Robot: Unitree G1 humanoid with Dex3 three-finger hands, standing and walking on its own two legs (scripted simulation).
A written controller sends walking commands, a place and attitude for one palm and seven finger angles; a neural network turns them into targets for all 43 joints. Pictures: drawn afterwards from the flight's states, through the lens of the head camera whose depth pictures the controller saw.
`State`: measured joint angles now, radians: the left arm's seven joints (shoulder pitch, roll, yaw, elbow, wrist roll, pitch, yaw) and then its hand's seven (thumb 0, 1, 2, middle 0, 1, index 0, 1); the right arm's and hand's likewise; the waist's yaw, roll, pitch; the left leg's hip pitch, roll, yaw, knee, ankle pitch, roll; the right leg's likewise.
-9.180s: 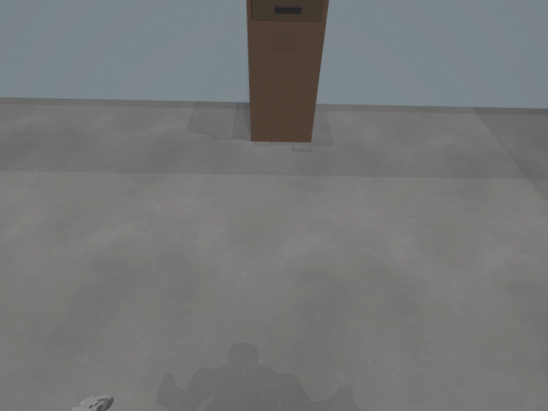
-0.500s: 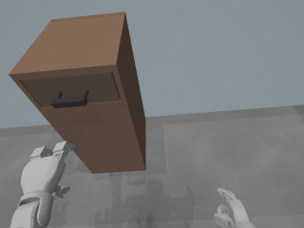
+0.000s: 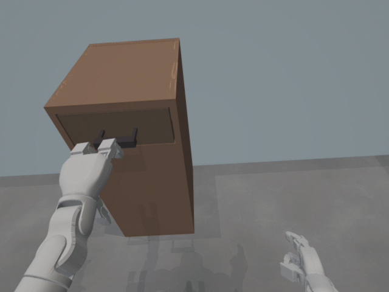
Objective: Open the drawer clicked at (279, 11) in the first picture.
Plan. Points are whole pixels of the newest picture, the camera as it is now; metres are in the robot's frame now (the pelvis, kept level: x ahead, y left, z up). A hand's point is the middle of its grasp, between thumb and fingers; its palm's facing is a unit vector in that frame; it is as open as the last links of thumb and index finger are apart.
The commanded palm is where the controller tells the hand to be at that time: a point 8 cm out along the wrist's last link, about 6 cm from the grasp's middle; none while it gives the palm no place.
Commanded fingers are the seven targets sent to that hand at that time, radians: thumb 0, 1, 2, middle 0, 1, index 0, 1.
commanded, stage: raise the hand with hooked fingers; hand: left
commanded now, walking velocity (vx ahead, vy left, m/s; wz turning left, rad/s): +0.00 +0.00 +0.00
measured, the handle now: (117, 137) +0.52 +0.31 +0.00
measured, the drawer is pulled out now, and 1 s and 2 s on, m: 0.00 0.00 0.00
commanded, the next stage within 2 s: move the hooked fingers above the handle in 0.56 s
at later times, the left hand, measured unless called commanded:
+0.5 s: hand (87, 176) +0.29 +0.26 +0.11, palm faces +0.09 -0.08 -0.99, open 13.8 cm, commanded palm +0.27 +0.26 +0.17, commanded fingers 0.00 -0.50 0.30 -0.30 -1.20 -0.30 -1.20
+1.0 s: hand (88, 163) +0.33 +0.27 +0.11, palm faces +0.06 -0.02 -1.00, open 13.8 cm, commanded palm +0.31 +0.27 +0.16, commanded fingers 0.00 -0.50 0.30 -0.30 -1.20 -0.30 -1.20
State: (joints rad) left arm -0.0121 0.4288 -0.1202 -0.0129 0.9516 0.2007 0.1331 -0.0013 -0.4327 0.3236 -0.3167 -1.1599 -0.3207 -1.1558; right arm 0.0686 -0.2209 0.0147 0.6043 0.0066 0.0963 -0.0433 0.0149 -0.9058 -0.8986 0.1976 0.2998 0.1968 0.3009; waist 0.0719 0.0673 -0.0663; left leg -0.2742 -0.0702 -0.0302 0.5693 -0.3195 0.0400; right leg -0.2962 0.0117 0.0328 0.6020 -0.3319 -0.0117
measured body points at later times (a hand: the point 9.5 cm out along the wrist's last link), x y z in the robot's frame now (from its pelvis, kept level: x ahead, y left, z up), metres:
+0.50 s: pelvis -0.01 +0.02 +0.01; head +0.01 -0.01 +0.46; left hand +0.28 +0.26 +0.16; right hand +0.17 -0.19 -0.11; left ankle -0.01 +0.10 -0.73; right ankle -0.01 -0.11 -0.73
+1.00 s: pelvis +0.00 -0.02 +0.01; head +0.01 -0.05 +0.46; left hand +0.32 +0.26 +0.17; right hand +0.19 -0.25 -0.10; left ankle -0.01 +0.10 -0.73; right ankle -0.01 -0.11 -0.73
